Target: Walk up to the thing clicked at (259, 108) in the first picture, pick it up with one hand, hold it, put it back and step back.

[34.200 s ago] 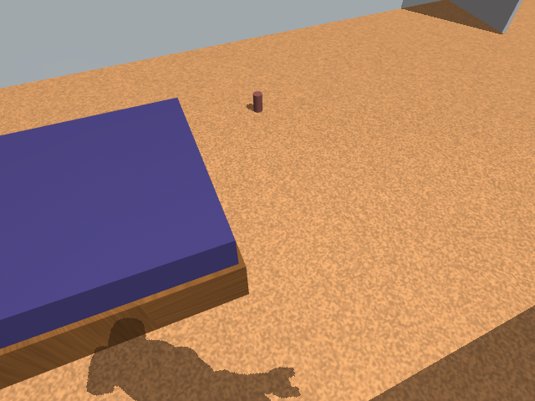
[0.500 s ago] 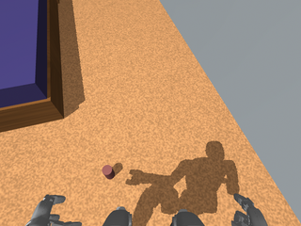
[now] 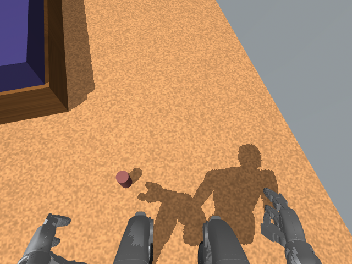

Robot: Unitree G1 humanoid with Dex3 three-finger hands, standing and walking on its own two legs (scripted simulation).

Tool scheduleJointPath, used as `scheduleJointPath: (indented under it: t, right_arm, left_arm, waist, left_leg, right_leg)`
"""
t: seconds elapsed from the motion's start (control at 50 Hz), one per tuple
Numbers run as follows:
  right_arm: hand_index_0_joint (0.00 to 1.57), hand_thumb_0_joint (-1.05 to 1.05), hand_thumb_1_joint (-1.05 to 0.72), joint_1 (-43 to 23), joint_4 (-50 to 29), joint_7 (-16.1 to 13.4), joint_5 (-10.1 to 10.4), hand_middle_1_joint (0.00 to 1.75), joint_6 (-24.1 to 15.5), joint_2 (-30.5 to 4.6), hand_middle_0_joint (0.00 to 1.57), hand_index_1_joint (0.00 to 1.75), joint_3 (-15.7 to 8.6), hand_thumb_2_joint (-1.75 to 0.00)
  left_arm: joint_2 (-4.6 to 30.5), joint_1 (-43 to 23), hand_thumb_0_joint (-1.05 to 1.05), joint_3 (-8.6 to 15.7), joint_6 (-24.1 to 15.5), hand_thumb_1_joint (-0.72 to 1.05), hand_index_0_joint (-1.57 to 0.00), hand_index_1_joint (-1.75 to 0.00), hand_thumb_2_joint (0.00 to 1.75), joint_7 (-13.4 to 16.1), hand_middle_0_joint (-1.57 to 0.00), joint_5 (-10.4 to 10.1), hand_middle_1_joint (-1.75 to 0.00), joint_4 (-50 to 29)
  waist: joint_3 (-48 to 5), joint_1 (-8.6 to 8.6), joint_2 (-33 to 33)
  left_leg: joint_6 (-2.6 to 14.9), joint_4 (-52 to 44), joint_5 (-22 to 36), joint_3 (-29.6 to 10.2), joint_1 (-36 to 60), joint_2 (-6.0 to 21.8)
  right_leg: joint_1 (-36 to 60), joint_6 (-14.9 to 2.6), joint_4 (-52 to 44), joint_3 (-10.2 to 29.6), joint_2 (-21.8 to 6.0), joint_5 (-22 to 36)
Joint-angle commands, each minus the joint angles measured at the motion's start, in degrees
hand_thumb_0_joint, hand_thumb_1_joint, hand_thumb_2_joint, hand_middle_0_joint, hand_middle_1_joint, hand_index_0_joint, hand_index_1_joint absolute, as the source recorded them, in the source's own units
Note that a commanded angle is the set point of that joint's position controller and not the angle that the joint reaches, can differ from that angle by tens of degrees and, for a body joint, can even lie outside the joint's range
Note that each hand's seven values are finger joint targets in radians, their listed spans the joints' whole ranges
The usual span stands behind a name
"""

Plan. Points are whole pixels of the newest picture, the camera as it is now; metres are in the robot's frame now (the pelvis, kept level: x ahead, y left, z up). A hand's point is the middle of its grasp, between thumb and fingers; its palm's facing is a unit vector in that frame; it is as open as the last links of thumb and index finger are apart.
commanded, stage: rise first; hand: left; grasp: from above
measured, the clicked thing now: (124, 179) +0.41 +0.24 -0.59
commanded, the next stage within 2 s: approach in 1.80 s
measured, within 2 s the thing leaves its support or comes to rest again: neither
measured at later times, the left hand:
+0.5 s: hand (88, 202) +0.27 +0.30 -0.33, palm faces -0.43 -0.39 -0.82, open 13.9 cm
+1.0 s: hand (96, 190) +0.33 +0.31 -0.42, palm faces -0.44 -0.12 -0.89, open 14.1 cm
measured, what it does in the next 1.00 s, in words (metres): lowers itself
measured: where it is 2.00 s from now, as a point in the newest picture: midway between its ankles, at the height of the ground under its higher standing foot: outside the picture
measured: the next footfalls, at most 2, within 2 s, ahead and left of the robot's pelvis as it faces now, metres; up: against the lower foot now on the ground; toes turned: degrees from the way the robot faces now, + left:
none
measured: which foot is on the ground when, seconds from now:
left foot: down 0.00-1.00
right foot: down 0.00-1.00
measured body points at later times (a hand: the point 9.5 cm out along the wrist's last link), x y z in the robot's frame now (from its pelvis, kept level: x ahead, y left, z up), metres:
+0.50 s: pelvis -0.06 -0.01 -0.20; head +0.15 +0.01 +0.20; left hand +0.29 +0.32 -0.29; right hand +0.10 -0.28 -0.33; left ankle +0.03 +0.12 -0.62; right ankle +0.01 -0.14 -0.62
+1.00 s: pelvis -0.08 +0.00 -0.28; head +0.13 +0.05 +0.12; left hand +0.35 +0.31 -0.37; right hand +0.00 -0.29 -0.39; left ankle +0.02 +0.12 -0.62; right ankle +0.01 -0.14 -0.62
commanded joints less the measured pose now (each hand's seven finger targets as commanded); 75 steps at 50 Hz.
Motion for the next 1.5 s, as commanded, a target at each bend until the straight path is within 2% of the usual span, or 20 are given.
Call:
scheduleJointPath:
  t: [0.0, 0.08, 0.18, 0.26, 0.3, 0.32, 0.38, 0.44, 0.48, 0.58, 0.62, 0.68, 0.74, 0.84, 0.92, 1.06, 1.1, 1.28, 1.42, 1.48]
  right_arm:
    - [0.2, 0.0, -0.87, 0.1, -5.0, -0.1, 0.4, 0.3, -3.4, -9.3, 0.2, 0.3, -4.4, -0.89]
    - [0.2, 0.0, -0.86, -0.7, -3.7, 0.7, 0.3, 0.3, -4.0, -10.4, 0.2, 0.3, -5.0, -0.89]
    - [0.2, 0.0, -0.88, -0.6, -1.2, 1.6, 0.5, 0.3, -3.6, -11.8, 0.2, 0.3, -5.7, -0.9]
    - [0.2, 0.0, -0.91, -0.2, 0.6, 2.1, 0.4, 0.3, -2.3, -12.5, 0.2, 0.3, -6.1, -0.9]
    - [0.2, 0.0, -0.93, 0.3, 1.8, 2.5, 0.2, 0.3, -1.8, -12.9, 0.2, 0.3, -6.1, -0.91]
    - [0.2, 0.0, -0.91, 0.6, 1.7, 2.5, 0.1, 0.3, -1.5, -13.4, 0.2, 0.3, -6.7, -0.9]
    - [0.2, 0.0, -0.91, 1.8, 3.1, 2.8, -0.4, 0.3, -0.6, -13.4, 0.2, 0.3, -7.0, -0.91]
    - [0.2, 0.0, -0.91, 2.8, 4.5, 2.8, -0.6, 0.3, 0.2, -13.3, 0.2, 0.3, -6.7, -0.91]
    - [0.2, 0.0, -0.89, 3.0, 4.9, 2.9, -0.7, 0.3, 1.0, -13.7, 0.2, 0.3, -6.6, -0.9]
    - [0.2, 0.0, -0.87, 3.2, 5.7, 3.3, -1.1, 0.3, 2.1, -13.4, 0.2, 0.3, -5.8, -0.9]
    - [0.2, 0.0, -0.87, 3.5, 6.1, 3.4, -1.2, 0.3, 2.5, -13.8, 0.2, 0.3, -5.4, -0.9]
    - [0.2, 0.0, -0.88, 4.0, 6.6, 3.8, -1.6, 0.3, 3.2, -14.1, 0.2, 0.3, -4.9, -0.9]
    - [0.2, 0.0, -0.88, 4.4, 7.7, 4.1, -2.2, 0.3, 3.9, -14.1, 0.2, 0.3, -4.5, -0.9]
    - [0.2, 0.0, -0.89, 5.2, 9.0, 4.7, -3.1, 0.3, 5.1, -15.1, 0.2, 0.3, -4.5, -0.9]
    - [0.2, 0.0, -0.9, 6.2, 9.9, 5.0, -3.9, 0.3, 5.7, -15.4, 0.2, 0.3, -4.7, -0.9]
    - [0.2, 0.0, -0.9, 7.1, 10.9, 5.9, -4.8, 0.3, 6.4, -15.1, 0.2, 0.3, -4.4, -0.9]
    - [0.2, 0.0, -0.91, 6.8, 10.8, 6.1, -4.9, 0.3, 6.6, -15.1, 0.2, 0.3, -4.3, -0.9]
    - [0.2, 0.0, -0.91, 6.7, 11.0, 7.0, -6.1, 0.3, 7.4, -14.5, 0.2, 0.3, -3.6, -0.9]
    - [0.2, 0.0, -0.91, 6.8, 12.0, 7.2, -6.8, 0.3, 7.8, -14.9, 0.2, 0.3, -3.9, -0.9]
    - [0.2, 0.0, -0.91, 6.5, 12.3, 7.2, -7.2, 0.3, 7.8, -14.7, 0.2, 0.3, -3.9, -0.9]
  left_arm:
    - [13.1, -6.6, 0.0, 5.0, -5.3, -0.51, -0.06, -1.09, 0.94, 1.6, -0.05, 5.0, -1.1, -2.9]
    - [14.3, -11.6, 0.0, 4.1, -10.8, -0.49, -0.07, -1.09, 0.93, 2.2, -0.06, 9.7, -1.11, -0.2]
    - [19.6, -18.1, 0.0, 5.7, -16.5, -0.52, -0.08, -1.09, 0.96, 4.5, -0.07, 16.2, -1.1, 3.0]
    - [24.2, -25.0, 0.0, 7.6, -17.8, -0.54, -0.09, -1.09, 0.97, 7.3, -0.08, 20.9, -1.1, 7.2]
    - [24.5, -28.2, 0.0, 7.4, -18.1, -0.56, -0.09, -1.1, 0.97, 8.0, -0.08, 22.3, -1.11, 9.2]
    - [27.3, -30.9, 0.0, 8.6, -18.2, -0.54, -0.09, -1.1, 0.97, 8.4, -0.07, 23.1, -1.11, 8.1]
    - [28.2, -37.1, 0.0, 7.5, -18.2, -0.56, -0.08, -1.1, 0.99, 8.3, -0.08, 24.9, -1.1, 10.3]
    - [29.8, -41.8, 0.0, 7.0, -18.7, -0.57, -0.08, -1.09, 1.01, 7.8, -0.07, 27.4, -1.09, 14.0]
    - [32.7, -44.7, 0.0, 8.1, -19.4, -0.54, -0.07, -1.08, 1.0, 7.5, -0.06, 29.2, -1.09, 16.7]
    - [32.6, -50.6, 0.0, 5.7, -22.2, -0.52, -0.06, -1.07, 1.01, 7.4, -0.05, 32.4, -1.08, 21.7]
    - [34.6, -52.5, 0.0, 6.2, -23.7, -0.54, -0.05, -1.05, 1.03, 8.0, -0.05, 34.2, -1.05, 23.0]
    - [35.3, -56.8, 0.0, 5.4, -25.7, -0.53, -0.06, -1.04, 1.02, 9.6, -0.06, 37.0, -1.04, 24.5]
    - [37.2, -59.4, 0.0, 6.2, -27.2, -0.53, -0.07, -1.01, 1.02, 12.2, -0.07, 39.9, -1.01, 27.0]
    - [37.0, -63.0, 0.0, 4.8, -26.9, -0.54, -0.07, -0.98, 1.02, 16.5, -0.08, 44.3, -0.98, 30.0]
    - [37.3, -66.1, 0.0, 4.5, -25.4, -0.56, -0.06, -0.98, 1.03, 18.6, -0.07, 46.0, -0.97, 30.2]
    - [36.5, -68.2, 0.0, 2.7, -23.6, -0.52, -0.09, -0.96, 0.98, 19.4, -0.1, 48.4, -0.95, 35.0]
    - [37.0, -68.0, 0.0, 2.8, -23.6, -0.51, -0.1, -0.95, 0.97, 19.3, -0.11, 48.8, -0.95, 36.3]
    - [38.3, -70.2, 0.0, 3.4, -26.4, -0.49, -0.12, -0.96, 0.96, 20.5, -0.12, 51.2, -0.96, 38.3]
    - [39.5, -71.6, 0.0, 4.3, -27.9, -0.53, -0.08, -1.0, 0.99, 22.7, -0.08, 52.9, -1.0, 38.2]
    - [38.3, -71.2, 0.0, 3.6, -27.6, -0.54, -0.08, -1.01, 0.99, 23.7, -0.08, 53.6, -1.01, 40.1]
  waist:
    - [-16.8, -1.04, 4.3]
    - [-21.2, -1.02, 5.0]
    - [-28.6, -0.13, 5.8]
    - [-32.8, 0.81, 5.0]
    - [-35.5, 0.77, 5.9]
    - [-38.8, 1.48, 6.0]
    - [-41.1, 0.7, 4.3]
    - [-40.1, 0.33, 4.2]
    - [-38.4, 0.34, 4.1]
    - [-32.3, -1.09, 3.8]
    - [-32.4, -1.19, 4.8]
    - [-31.1, -2.35, 7.3]
    - [-31.3, -2.18, 8.4]
    - [-31.6, -3.33, 12.6]
    - [-35.1, -3.77, 14.5]
    - [-34.5, -5.08, 12.8]
    - [-34.3, -4.67, 12.8]
    - [-34.2, -5.56, 10.0]
    - [-35.5, -5.55, 12.4]
    - [-33.8, -6.17, 11.8]
  left_leg:
    - [1.4, -1.9, 13.0, 0.5, 6.7, -1.5]
    - [1.33, 4.5, 11.6, 0.2, 0.5, -1.7]
    - [1.39, 13.3, 13.4, 0.3, -5.6, -1.8]
    - [1.56, 19.3, 13.4, 0.8, -10.8, -1.8]
    - [1.41, 21.8, 14.4, 0.5, -11.5, -1.8]
    - [1.47, 22.9, 14.0, 0.7, -11.5, -1.7]
    - [2.08, 26.8, 12.5, 1.2, -15.0, -1.6]
    - [2.22, 28.5, 7.9, 1.3, -19.8, -1.7]
    - [2.32, 29.0, 4.0, 1.0, -22.6, -1.7]
    - [2.86, 31.3, -4.8, 0.9, -29.8, -1.9]
    - [2.83, 32.0, -5.6, 0.2, -30.4, -2.0]
    - [2.56, 32.8, -7.5, -0.9, -30.6, -1.9]
    - [2.38, 34.7, -6.5, -0.4, -31.2, -2.2]
    - [1.7, 35.2, -6.8, -1.6, -29.0, -1.9]
    - [1.47, 36.9, -2.4, -1.5, -26.4, -2.1]
    - [2.0, 40.2, 0.6, -1.2, -29.2, -2.2]
    - [1.96, 40.4, 0.4, -1.3, -29.4, -2.2]
    - [2.63, 44.4, 1.2, 0.3, -34.4, -2.7]
    - [2.26, 45.3, 2.0, -0.2, -32.7, -2.4]
    - [2.36, 45.5, 1.1, 0.0, -34.0, -2.3]
  right_leg:
    - [-2.0, -3.09, -0.4, -0.5, 2.1, 12.0]
    - [-9.8, -3.14, 6.8, -0.1, 2.0, 10.6]
    - [-17.4, -3.28, 15.2, 0.1, 2.2, 12.1]
    - [-21.0, -3.15, 19.7, -0.4, 2.3, 12.2]
    - [-23.3, -3.34, 22.5, -0.8, 2.3, 12.4]
    - [-23.2, -3.26, 23.1, -0.8, 2.3, 12.3]
    - [-24.0, -2.96, 24.5, -0.8, 2.5, 11.7]
    - [-25.5, -3.04, 26.2, -1.3, 2.7, 8.2]
    - [-27.9, -3.19, 27.2, -2.0, 2.9, 4.4]
    - [-34.1, -3.26, 29.2, -2.9, 3.3, -3.8]
    - [-36.2, -3.42, 30.9, -3.4, 3.4, -4.4]
    - [-40.2, -3.61, 33.4, -4.3, 3.5, -5.3]
    - [-42.0, -3.82, 34.9, -4.5, 3.5, -4.8]
    - [-47.0, -3.95, 38.1, -6.0, 3.3, -4.0]
    - [-47.7, -3.93, 39.7, -6.1, 3.1, -0.4]
    - [-47.4, -3.71, 41.2, -6.2, 3.1, 2.2]
    - [-47.9, -3.86, 41.5, -6.3, 3.2, 2.0]
    - [-46.1, -3.61, 42.1, -5.8, 3.8, 2.6]
    - [-48.2, -3.68, 44.2, -6.3, 4.0, 3.1]
    - [-49.4, -3.68, 44.2, -6.4, 4.1, 2.6]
